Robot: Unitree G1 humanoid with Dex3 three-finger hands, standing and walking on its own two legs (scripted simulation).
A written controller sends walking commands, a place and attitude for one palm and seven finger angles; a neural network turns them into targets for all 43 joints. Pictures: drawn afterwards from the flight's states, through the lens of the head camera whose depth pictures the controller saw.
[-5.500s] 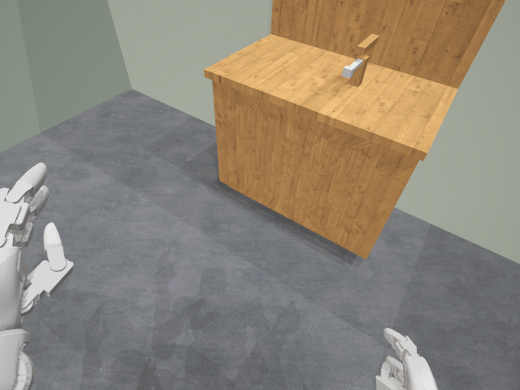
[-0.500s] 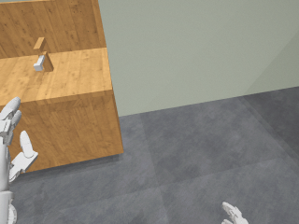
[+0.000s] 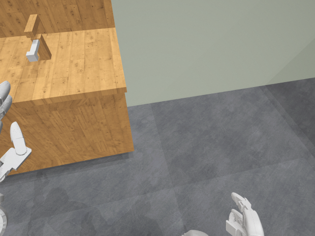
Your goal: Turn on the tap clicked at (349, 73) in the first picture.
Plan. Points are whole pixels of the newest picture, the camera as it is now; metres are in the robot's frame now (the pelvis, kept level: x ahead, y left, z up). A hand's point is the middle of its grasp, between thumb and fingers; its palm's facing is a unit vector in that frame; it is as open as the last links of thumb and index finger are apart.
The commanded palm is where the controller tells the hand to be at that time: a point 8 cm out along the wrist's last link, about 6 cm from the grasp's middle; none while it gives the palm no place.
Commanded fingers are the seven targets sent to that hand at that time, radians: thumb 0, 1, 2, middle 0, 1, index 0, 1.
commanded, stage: take the last steps up to it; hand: left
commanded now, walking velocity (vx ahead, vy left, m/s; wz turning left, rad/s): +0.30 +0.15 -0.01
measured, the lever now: (32, 56) +0.68 +0.51 +0.03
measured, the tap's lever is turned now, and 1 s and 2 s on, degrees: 0 0 0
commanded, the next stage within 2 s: come to a stop and stand still in 0.70 s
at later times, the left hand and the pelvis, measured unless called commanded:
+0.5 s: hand (29, 97) +0.35 +0.29 +0.18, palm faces +0.35 -0.82 -0.45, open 7.4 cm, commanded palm +0.29 +0.35 +0.18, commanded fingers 0.00 0.90 0.90 -0.20 -0.30 -0.20 -0.30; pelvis +0.13 +0.07 +0.00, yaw +0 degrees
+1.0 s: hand (19, 72) +0.42 +0.34 +0.18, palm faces +0.40 -0.81 -0.44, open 7.4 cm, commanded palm +0.37 +0.38 +0.18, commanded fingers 0.00 0.90 0.90 -0.20 -0.30 -0.20 -0.30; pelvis +0.20 +0.11 +0.00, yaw -3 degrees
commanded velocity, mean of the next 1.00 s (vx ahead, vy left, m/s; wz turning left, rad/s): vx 0.14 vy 0.09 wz -0.01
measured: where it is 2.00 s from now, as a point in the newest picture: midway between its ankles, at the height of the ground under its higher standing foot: (133, 235)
